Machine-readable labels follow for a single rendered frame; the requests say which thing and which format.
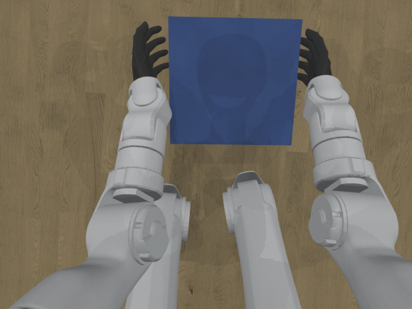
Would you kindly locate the carton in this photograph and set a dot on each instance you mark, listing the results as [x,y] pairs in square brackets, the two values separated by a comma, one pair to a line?
[233,81]

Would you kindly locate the left robot hand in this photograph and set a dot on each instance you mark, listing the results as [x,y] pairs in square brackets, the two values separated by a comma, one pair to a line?
[142,63]

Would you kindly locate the right robot hand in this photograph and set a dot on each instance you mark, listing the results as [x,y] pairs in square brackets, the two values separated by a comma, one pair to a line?
[318,62]

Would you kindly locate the robot left thigh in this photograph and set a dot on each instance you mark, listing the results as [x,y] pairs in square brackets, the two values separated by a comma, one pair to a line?
[157,288]

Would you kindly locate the robot left upper arm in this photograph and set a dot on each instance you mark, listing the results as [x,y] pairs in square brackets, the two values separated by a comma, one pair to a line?
[122,241]

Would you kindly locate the left robot forearm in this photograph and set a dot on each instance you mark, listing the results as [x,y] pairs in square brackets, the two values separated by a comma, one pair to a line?
[138,170]

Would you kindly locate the robot right upper arm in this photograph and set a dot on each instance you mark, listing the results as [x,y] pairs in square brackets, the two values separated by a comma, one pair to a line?
[359,230]

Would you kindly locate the robot left shin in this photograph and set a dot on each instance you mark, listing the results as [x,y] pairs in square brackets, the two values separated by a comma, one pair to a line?
[171,189]

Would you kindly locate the right robot forearm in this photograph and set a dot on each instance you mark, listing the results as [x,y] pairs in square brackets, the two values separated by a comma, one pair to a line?
[340,161]

